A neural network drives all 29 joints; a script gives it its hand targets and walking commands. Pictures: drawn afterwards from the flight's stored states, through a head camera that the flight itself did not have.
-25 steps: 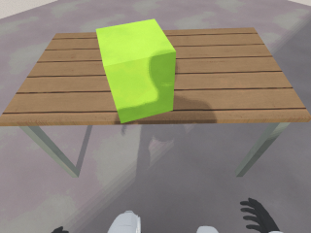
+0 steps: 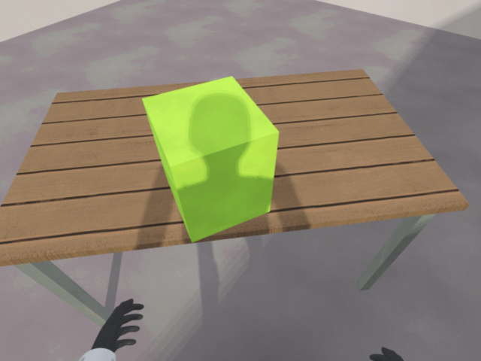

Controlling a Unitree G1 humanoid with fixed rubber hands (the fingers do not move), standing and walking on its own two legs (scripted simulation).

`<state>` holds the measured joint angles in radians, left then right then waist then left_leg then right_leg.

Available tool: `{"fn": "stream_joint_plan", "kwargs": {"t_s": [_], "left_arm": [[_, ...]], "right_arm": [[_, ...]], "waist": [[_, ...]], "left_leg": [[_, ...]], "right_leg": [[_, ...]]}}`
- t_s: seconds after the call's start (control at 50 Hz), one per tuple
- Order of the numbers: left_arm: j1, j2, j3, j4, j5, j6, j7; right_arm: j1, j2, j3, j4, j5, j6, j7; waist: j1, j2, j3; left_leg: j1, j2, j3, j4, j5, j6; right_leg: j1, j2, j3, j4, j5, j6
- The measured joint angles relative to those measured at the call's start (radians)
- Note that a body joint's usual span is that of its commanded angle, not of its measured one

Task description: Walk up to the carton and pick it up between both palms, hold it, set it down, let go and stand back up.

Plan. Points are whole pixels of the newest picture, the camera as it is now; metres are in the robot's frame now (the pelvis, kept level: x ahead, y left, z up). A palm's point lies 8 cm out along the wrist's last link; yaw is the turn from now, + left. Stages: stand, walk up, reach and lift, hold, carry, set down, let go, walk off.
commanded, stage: walk up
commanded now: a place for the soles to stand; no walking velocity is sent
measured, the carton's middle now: (211, 160) +0.52 +0.08 +0.01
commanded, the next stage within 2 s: none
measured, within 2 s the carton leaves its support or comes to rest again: neither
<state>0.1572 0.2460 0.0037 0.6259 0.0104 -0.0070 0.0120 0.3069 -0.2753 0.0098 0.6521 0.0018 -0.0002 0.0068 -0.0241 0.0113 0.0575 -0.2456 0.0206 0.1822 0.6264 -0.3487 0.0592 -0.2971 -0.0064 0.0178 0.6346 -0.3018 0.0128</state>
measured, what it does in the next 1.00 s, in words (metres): lifts its left foot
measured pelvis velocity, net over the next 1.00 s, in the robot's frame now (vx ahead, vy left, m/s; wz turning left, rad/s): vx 0.06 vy -0.04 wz -0.03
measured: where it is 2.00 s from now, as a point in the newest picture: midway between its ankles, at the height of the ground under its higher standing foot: outside the picture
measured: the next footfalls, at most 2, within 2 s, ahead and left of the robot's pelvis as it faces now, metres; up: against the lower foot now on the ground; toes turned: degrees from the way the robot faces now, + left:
left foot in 1.06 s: +0.19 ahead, +0.09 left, +0.00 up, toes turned +2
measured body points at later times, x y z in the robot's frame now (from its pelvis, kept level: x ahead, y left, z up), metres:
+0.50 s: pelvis +0.00 +0.00 +0.01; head +0.01 -0.01 +0.46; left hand +0.14 +0.25 -0.10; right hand +0.09 -0.27 -0.10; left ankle +0.00 +0.08 -0.72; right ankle +0.02 -0.13 -0.72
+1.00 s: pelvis +0.06 -0.04 +0.00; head +0.08 -0.05 +0.44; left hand +0.13 +0.23 -0.11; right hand +0.12 -0.30 -0.12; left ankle +0.10 +0.10 -0.69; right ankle +0.05 -0.13 -0.72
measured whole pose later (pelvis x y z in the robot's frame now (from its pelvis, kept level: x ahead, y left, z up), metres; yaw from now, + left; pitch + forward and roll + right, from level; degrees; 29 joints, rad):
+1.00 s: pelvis +0.06 -0.04 +0.00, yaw -2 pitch -3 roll +0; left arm 0.34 0.25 0.05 0.69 0.05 -0.02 0.01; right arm 0.41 -0.27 -0.05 0.64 -0.03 0.00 0.01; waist 0.03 0.03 0.11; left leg -0.43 0.03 -0.02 0.92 -0.45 -0.02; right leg -0.23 0.00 -0.08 0.67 -0.38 -0.04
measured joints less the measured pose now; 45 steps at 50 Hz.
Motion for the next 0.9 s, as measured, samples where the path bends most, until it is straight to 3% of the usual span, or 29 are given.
{"fn": "stream_joint_plan", "kwargs": {"t_s": [0.3, 0.58, 0.62, 0.7, 0.76, 0.8, 0.84, 0.9], "left_arm": [[0.014, 0.006, -0.006, 0.075, -0.002, 0.012, -0.001], [0.092, 0.003, -0.002, 0.094, -0.003, 0.002, -0.006], [0.106, 0.003, 0.009, 0.089, 0.008, 0.003, -0.016], [0.151, -0.002, 0.036, 0.069, 0.024, 0.004, -0.04], [0.176, -0.012, 0.05, 0.053, 0.03, -0.016, -0.048], [0.188, -0.016, 0.053, 0.042, 0.033, -0.033, -0.043], [0.192, -0.017, 0.055, 0.04, 0.036, -0.037, -0.025], [0.191, -0.015, 0.054, 0.053, 0.043, -0.028, -0.005]], "right_arm": [[-0.003, -0.012, -0.014, -0.044, -0.006, 0.022, 0.005], [0.014, -0.011, -0.012, 0.001, -0.007, 0.024, 0.008], [0.029, -0.008, -0.019, -0.001, -0.021, 0.014, 0.008], [0.068, -0.011, -0.035, 0.021, -0.048, -0.004, -0.004], [0.101, -0.02, -0.039, 0.053, -0.045, -0.004, -0.002], [0.126, -0.023, -0.041, 0.065, -0.035, 0.006, 0.005], [0.14, -0.022, -0.043, 0.057, -0.036, 0.017, 0.008], [0.143, -0.018, -0.051, 0.035, -0.036, 0.017, 0.006]], "waist": [[0.008, -0.019, -0.003], [0.014, -0.003, -0.019], [0.014, -0.006, -0.026], [0.009, -0.011, -0.028], [0.006, -0.002, -0.019], [0.014, 0.014, -0.019], [0.025, 0.019, -0.01], [0.038, 0.032, 0.016]], "left_leg": [[0.047, -0.012, 0.02, -0.071, 0.029, 0.006], [0.056, 0.003, 0.036, -0.08, 0.031, -0.009], [0.057, 0.005, 0.041, -0.07, 0.021, -0.011], [0.077, 0.019, 0.064, -0.052, -0.01, -0.017], [0.092, 0.043, 0.072, -0.026, -0.037, -0.04], [0.067, 0.058, 0.035, 0.052, -0.103, -0.049], [-0.013, 0.025, -0.066, 0.236, -0.187, -0.053], [-0.127, -0.017, -0.177, 0.448, -0.168, -0.056]], "right_leg": [[0.033, -0.007, 0.018, -0.051, 0.024, 0.009], [0.025, 0.01, 0.035, -0.044, 0.024, -0.006], [0.015, 0.014, 0.041, -0.012, -0.022, -0.018], [-0.027, -0.004, 0.0, 0.095, -0.124, -0.032], [-0.011, -0.011, -0.024, 0.034, -0.03, -0.037], [-0.008, 0.012, -0.033, 0.044, -0.004, -0.044], [-0.008, 0.02, -0.037, 0.064, -0.04, -0.053], [0.018, 0.02, -0.059, 0.058, -0.062, -0.058]]}}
